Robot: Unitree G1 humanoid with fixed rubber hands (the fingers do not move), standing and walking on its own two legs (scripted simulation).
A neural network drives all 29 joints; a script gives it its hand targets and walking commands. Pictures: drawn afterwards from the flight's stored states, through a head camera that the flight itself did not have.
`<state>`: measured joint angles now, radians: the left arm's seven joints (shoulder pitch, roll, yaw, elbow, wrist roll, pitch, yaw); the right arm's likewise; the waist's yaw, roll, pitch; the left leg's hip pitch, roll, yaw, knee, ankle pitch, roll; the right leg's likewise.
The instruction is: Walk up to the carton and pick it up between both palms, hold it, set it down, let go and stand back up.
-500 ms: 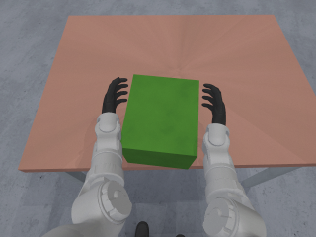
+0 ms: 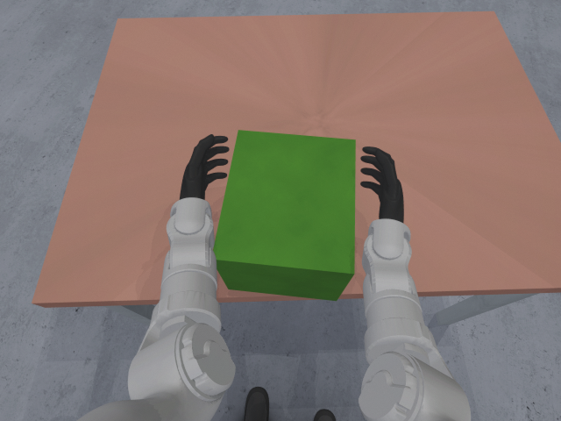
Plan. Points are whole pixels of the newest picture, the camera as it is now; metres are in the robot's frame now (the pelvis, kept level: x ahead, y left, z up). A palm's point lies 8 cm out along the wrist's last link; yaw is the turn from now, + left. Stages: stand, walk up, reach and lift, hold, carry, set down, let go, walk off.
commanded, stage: set down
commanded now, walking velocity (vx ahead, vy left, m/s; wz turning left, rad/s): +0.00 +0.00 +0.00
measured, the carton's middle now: (288, 218) +0.41 +0.03 -0.06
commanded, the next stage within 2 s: none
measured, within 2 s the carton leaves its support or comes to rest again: neither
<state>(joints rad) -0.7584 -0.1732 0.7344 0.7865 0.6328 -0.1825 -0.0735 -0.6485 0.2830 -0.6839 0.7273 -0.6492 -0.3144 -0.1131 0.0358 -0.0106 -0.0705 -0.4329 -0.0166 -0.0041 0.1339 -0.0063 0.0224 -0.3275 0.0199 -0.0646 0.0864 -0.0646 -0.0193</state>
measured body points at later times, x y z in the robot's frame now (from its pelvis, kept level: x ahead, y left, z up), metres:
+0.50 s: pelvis +0.00 +0.00 +0.00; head +0.11 +0.01 +0.44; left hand +0.42 +0.17 +0.02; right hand +0.41 -0.12 +0.02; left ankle +0.01 +0.10 -0.75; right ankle -0.04 -0.10 -0.75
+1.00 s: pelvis -0.03 +0.02 -0.01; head +0.10 +0.03 +0.42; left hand +0.41 +0.20 -0.01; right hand +0.40 -0.12 -0.01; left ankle +0.01 +0.10 -0.75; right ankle -0.04 -0.10 -0.75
